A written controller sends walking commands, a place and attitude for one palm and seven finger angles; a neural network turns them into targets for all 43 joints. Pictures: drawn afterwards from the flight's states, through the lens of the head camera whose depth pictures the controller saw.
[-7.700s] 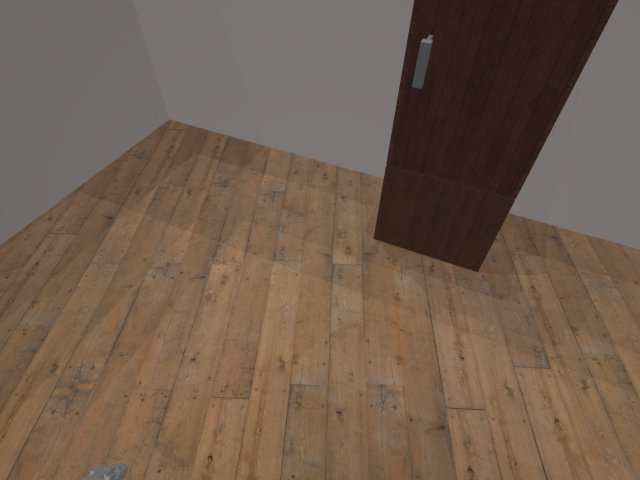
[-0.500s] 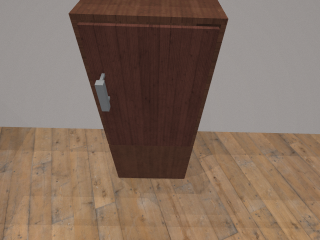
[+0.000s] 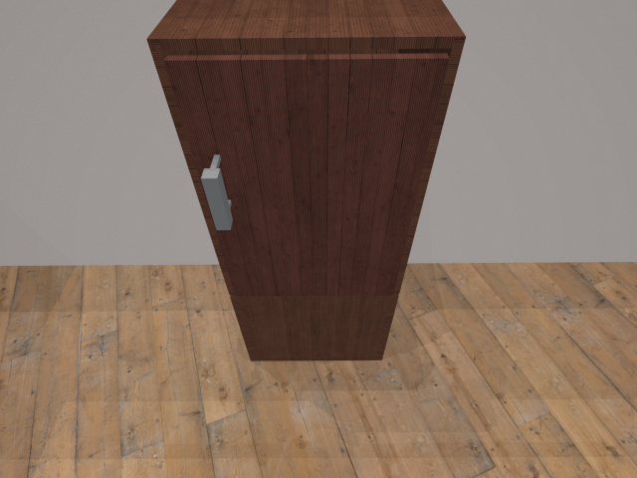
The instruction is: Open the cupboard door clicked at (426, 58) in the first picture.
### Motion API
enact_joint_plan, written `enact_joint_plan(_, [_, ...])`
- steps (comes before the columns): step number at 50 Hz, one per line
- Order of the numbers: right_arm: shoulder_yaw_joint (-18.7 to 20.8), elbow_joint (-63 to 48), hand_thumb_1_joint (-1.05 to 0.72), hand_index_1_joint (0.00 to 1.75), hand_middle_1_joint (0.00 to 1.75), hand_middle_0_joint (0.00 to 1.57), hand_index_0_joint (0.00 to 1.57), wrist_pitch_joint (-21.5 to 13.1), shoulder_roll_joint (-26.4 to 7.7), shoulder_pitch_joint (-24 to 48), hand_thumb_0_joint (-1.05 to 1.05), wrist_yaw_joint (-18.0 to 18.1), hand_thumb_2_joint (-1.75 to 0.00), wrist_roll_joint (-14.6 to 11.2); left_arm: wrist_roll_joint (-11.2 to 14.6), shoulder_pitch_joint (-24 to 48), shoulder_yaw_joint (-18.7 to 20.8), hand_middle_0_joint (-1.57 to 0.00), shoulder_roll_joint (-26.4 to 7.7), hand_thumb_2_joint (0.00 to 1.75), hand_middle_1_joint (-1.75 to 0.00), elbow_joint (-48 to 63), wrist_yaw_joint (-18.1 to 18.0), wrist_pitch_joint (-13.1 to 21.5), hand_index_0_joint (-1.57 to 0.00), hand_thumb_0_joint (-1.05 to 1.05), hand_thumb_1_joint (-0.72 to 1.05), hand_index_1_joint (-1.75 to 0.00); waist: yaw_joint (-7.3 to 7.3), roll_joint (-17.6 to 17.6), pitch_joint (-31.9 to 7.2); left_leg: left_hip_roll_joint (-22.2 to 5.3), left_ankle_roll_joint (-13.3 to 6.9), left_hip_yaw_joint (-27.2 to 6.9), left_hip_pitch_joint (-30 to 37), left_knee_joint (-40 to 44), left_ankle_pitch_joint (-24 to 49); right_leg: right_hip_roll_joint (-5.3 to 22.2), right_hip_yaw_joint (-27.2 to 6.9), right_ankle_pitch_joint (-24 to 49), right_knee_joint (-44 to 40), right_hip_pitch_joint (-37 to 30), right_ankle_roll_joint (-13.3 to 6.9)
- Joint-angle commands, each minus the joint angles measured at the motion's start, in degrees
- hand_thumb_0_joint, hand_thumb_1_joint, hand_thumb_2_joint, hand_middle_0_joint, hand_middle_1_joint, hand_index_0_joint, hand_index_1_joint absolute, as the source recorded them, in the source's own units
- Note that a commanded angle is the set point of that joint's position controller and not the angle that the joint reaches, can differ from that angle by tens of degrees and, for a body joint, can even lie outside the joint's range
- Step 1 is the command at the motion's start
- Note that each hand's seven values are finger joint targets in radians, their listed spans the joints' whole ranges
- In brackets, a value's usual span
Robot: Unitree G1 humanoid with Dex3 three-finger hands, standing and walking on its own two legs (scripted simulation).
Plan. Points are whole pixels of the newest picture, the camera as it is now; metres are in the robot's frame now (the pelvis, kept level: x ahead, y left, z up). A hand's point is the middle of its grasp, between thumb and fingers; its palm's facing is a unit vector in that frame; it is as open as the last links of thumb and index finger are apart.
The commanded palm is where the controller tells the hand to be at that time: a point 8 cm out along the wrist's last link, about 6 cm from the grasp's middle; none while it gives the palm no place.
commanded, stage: look again from close up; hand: left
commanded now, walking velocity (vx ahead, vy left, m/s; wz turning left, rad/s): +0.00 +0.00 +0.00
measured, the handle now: (220, 192) +0.56 +0.21 +0.03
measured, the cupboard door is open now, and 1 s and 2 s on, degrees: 0 0 0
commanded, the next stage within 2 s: raise the hand with hooked fingers in 0.04 s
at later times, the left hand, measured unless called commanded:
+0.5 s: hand (196, 439) +0.18 +0.17 -0.03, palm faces +0.02 -1.00 -0.01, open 8.3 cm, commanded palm +0.13 +0.24 -0.04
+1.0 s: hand (155, 404) +0.21 +0.22 -0.01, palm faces +0.07 -1.00 -0.06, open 11.3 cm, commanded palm +0.18 +0.27 -0.01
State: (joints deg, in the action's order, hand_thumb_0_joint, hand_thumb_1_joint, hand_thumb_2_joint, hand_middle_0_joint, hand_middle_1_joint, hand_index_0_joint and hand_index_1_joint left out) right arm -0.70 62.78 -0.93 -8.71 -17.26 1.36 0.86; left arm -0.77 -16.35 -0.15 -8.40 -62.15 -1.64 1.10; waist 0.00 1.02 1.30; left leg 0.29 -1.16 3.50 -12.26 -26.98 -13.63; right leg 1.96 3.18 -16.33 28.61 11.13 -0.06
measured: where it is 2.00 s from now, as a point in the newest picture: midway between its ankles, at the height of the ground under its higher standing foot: outside the picture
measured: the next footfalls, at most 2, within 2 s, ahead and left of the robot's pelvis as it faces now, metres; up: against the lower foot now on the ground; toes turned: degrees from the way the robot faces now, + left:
none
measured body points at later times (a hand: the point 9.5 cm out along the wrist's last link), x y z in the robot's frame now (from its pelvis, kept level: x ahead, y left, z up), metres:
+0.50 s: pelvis -0.02 -0.02 -0.07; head +0.01 -0.01 +0.38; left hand +0.17 +0.22 -0.03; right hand +0.21 -0.27 -0.10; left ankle +0.01 +0.11 -0.74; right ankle -0.01 -0.12 -0.74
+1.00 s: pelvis -0.03 -0.01 -0.07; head +0.03 -0.01 +0.38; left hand +0.20 +0.27 -0.01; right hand +0.11 -0.26 -0.16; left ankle +0.01 +0.11 -0.74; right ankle -0.01 -0.12 -0.74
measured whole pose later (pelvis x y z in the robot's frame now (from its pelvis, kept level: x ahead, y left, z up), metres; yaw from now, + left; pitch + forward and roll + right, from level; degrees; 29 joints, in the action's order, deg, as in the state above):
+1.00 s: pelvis -0.03 -0.01 -0.07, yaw +0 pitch +12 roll -2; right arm -0.4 34.7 -11.8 -13.2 -17.2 4.4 -1.9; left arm 19.6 -16.8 17.8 -16.2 -7.4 19.0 20.4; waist 1.0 2.0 -6.2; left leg -2.9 0.1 0.3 -45.6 -59.0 -25.3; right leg 0.1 5.5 -27.0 57.2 42.1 -1.7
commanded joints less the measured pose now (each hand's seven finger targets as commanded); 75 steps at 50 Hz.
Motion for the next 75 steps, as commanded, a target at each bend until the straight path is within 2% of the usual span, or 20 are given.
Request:
enact_joint_plan(1, [0.73,-1.52,-0.9,0.3,0.3,0.2,0.2,-1.46,-5.35,-2.22,0.0,0.12,-0.9,-0.03,-0.01,-3.68,0.98,-0.2,-5.97,0.9,-0.3,1.43,-0.5,0.72,-0.2,0.0,0.9,-0.3,-0.37,-0.84,1.77,-5.78,-1.23,-5.99,-1.5,5.91,7.14,4.1,-4.37,6.34,-5.32,-0.04,-2.01])
enact_joint_plan(6, [0.87,-0.97,-0.9,0.3,0.3,0.2,0.2,-1.34,-5.58,-1.42,0.0,0.19,-0.9,-0.09,-0.06,-3.15,0.94,-0.2,-6.47,0.9,-0.3,1.14,-0.47,0.74,-0.2,0.0,0.9,-0.3,-0.23,-1.57,1.76,-5.76,-1.0,-5.57,-0.38,5.5,8.41,4.39,-4.71,8.27,-5.83,-0.01,-1.98])
enact_joint_plan(7, [1.15,-4.53,-0.9,0.3,0.3,0.2,0.2,-1.16,-7.48,3.66,0.0,-0.31,-0.9,-0.78,-0.55,-6.98,0.64,-0.2,-6.81,0.9,-0.3,-0.57,-2.62,1.15,-0.2,0.0,0.9,-0.3,-2.13,-5.51,4.75,-6.54,0.63,-4.16,-4.2,-4.47,8.94,6.69,-7.65,21.67,-7.68,2.01,-1.17])
enact_joint_plan(8, [3.08,-24.77,-0.9,0.3,0.3,0.2,0.2,-9.57,-16.7,3.04,0.0,2.21,-0.9,-3.41,10.98,36.53,8.13,-0.2,-19.7,0.89,-0.32,87.92,-2.35,13.63,-0.2,0.0,0.88,-0.32,5.72,5.41,-24.11,-0.06,-0.89,-3.26,11.61,1.9,13.2,0.73,-2.6,19.38,-1.68,-1.22,-1.8])
enact_joint_plan(9, [1.65,-21.58,-0.9,0.3,0.3,0.2,0.2,-14.69,-11.84,6.99,0.0,4.28,-0.9,-2.94,6.85,9.49,8.14,-0.2,-16.6,0.88,-0.33,73.92,-4.74,11.69,-0.2,0.0,0.85,-0.33,-0.8,12.62,-24.59,-2.66,-0.43,-2.84,15.03,2.29,17.75,-1.27,-0.7,9.82,2.04,0.26,-2.8])
enact_joint_plan(10, [2.35,-21.5,-0.9,0.3,0.3,0.2,0.2,-16.41,-8.84,7.29,0.0,3.94,-0.9,-3.77,8.38,-5.48,0.3,-0.21,-2.53,0.87,-0.34,63.95,-6.29,4.38,-0.21,0.0,0.83,-0.34,1.02,10.44,-13.21,-2.35,1.43,-3.94,4.99,3.23,11.7,-1.49,2.5,2.92,2.55,5.46,-1.77])
enact_joint_plan(11, [2.22,-21.04,-0.9,0.3,0.3,0.2,0.2,-16.97,-10.21,5.4,0.0,3.71,-0.9,-4.1,10.21,-3.98,-1.65,-0.21,1.63,0.86,-0.36,63.95,-5.33,4.47,-0.21,0.0,0.81,-0.36,2.34,5.09,-5.27,-1.83,0.85,-4.69,0.35,1.99,6.06,-1.53,3.15,3.6,1.78,8.21,-1.27])
enact_joint_plan(12, [3.15,-24.1,-0.9,0.3,0.3,0.2,0.2,-17.84,-12.02,6.67,0.0,3.48,-0.9,-3.36,10.16,0.32,1.1,-0.21,-2.11,0.85,-0.37,66.24,-4.75,7.45,-0.21,0.0,0.78,-0.37,3.52,3.18,-0.33,-0.95,0.52,-5.84,-4.12,-0.5,0.96,-1.6,3.36,1.24,1.48,12.19,-0.96])
enact_joint_plan(13, [4.06,-24.85,-0.9,0.3,0.3,0.2,0.2,-18.06,-12.9,5.96,0.0,3.22,-0.9,-2.11,9.69,-1.76,3.96,-0.21,-4.01,0.84,-0.39,63.23,-3.7,10.59,-0.21,0.0,0.76,-0.39,3.91,-3.57,-2.06,-0.44,0.24,-5.85,-7.03,-3.49,-0.71,-1.92,3.67,-1.03,2.52,15.67,-0.8])
enact_joint_plan(14, [4.7,-26.1,-0.9,0.3,0.3,0.2,0.2,-18.06,-12.36,6.47,0.0,2.79,-0.9,-1.35,10.29,-8.19,5.15,-0.21,-1.8,0.83,-0.4,57.26,-1.55,14.18,-0.21,0.0,0.74,-0.4,2.22,-9.53,-1.18,-0.34,0.52,-5.6,-11.81,-6.89,-1.32,-2.4,4.41,-3.45,5.01,19.34,-0.73])
enact_joint_plan(17, [6.26,-31.06,-0.9,0.3,0.3,0.2,0.2,-17.91,-11.43,9.7,0.0,0.04,-0.9,-0.7,13.02,-20.62,7.89,-0.22,0.14,0.8,-0.45,50.82,8.63,27.11,-0.22,0.0,0.67,-0.45,-3.21,-14.11,-6.67,0.47,1.66,-3.55,-22.25,-17.62,0.07,-2.52,3.1,-2.48,15.53,24.65,-1.45])
enact_joint_plan(20, [7.59,-35.31,-0.9,0.3,0.3,0.2,0.2,-17.05,-11.96,10.66,0.0,-1.83,-0.9,-1.4,15.62,-21.27,15.95,-0.22,-7.3,0.77,-0.5,49.65,19.76,37.7,-0.22,0.0,0.6,-0.5,-4.9,-5.89,-11.1,1.37,2.04,-2.45,-30.31,-26.22,0.04,-1.45,-1.35,1.32,23.2,25.75,-2.47])
enact_joint_plan(24, [6.72,-43.34,-0.9,0.3,0.3,0.2,0.2,-14.95,-12.07,12.5,0.0,-0.43,-0.9,-2.41,19.35,-11.92,16.29,-0.23,-9.3,0.73,-0.55,65.16,21.97,31.87,-0.23,0.0,0.5,-0.55,-3.92,0.32,-19.37,1.76,0.46,-0.99,-31.28,-29.26,-3.04,-1.21,-4.93,-3.54,23.25,25.64,-1.43])
enact_joint_plan(30, [5.16,-41.45,-0.9,0.3,0.3,0.2,0.2,-13.58,-11.35,6.37,0.0,2.32,-0.9,-1.58,17.81,3.18,15.37,-0.24,-12.36,0.67,-0.64,81.9,17.18,32.06,-0.24,0.0,0.36,-0.64,2.52,2.17,-19.65,-0.91,-0.84,-4.5,-30.26,-33.45,-1.93,-2.79,-5.29,-2.03,23.77,30.63,-0.89])
enact_joint_plan(33, [4.4,-39.26,-0.9,0.3,0.3,0.2,0.2,-14.56,-11.67,6.23,0.0,3.0,-0.9,-1.98,17.53,3.41,13.31,-0.24,-11.69,0.64,-0.69,78.14,19.4,31.17,-0.24,0.0,0.29,-0.69,3.22,4.98,-19.0,-1.22,-0.79,-5.06,-29.66,-33.04,-3.04,-2.97,-4.28,-3.65,23.16,32.21,-1.09])
enact_joint_plan(41, [3.37,-39.43,-0.9,0.3,0.3,0.2,0.2,-14.08,-11.4,8.21,0.0,3.63,-0.9,-3.08,21.92,-1.94,22.52,-0.26,-16.34,0.56,-0.81,68.0,22.14,19.56,-0.26,0.0,0.11,-0.81,-1.34,-0.34,-21.99,-0.44,-0.46,-5.1,-29.51,-27.43,-1.07,-1.71,-4.9,-3.61,18.15,21.26,0.05])
enact_joint_plan(44, [3.47,-38.72,-0.9,0.3,0.3,0.2,0.2,-14.3,-11.44,7.64,0.0,3.61,-0.9,-2.87,22.14,-0.4,23.95,-0.26,-16.72,0.53,-0.86,66.55,20.26,20.83,-0.26,0.0,0.04,-0.86,-0.83,-3.31,-19.08,-0.46,-0.3,-4.93,-30.17,-26.29,-2.67,-1.28,-5.32,-6.57,16.47,22.11,0.68])
enact_joint_plan(52, [3.54,-38.17,-0.9,0.3,0.3,0.2,0.2,-15.87,-13.54,4.55,0.0,3.52,-0.9,-3.05,21.35,5.66,22.41,-0.27,-18.17,0.45,-0.98,64.87,21.32,24.99,-0.27,0.0,-0.15,-0.98,-0.04,0.35,-18.0,-0.44,-0.5,-4.84,-24.67,-22.01,-3.99,-2.21,-2.64,-8.53,15.97,23.81,-0.5])
enact_joint_plan(60, [3.21,-38.12,-0.9,0.3,0.3,0.2,0.2,-15.57,-14.39,3.54,0.0,3.37,-0.9,-3.0,21.4,8.94,24.59,-0.29,-20.9,0.37,-1.1,64.94,20.86,23.15,-0.29,0.0,-0.34,-1.1,-0.44,4.7,-18.52,-0.65,-0.14,-5.46,-18.36,-18.72,1.4,-3.3,0.48,0.41,16.77,21.55,-1.24])
enact_joint_plan(75, [1.78,-38.35,-0.9,0.3,0.3,0.2,0.2,-13.41,-15.1,3.95,0.0,4.06,-0.9,-3.29,21.52,24.25,26.75,-0.3,-25.41,0.3,-1.2,57.01,25.62,16.95,-0.3,0.0,-0.5,-1.2,0.13,4.62,-17.17,-0.78,0.43,-6.3,-12.7,-15.27,4.47,-3.99,1.22,4.46,13.6,19.12,-1.69])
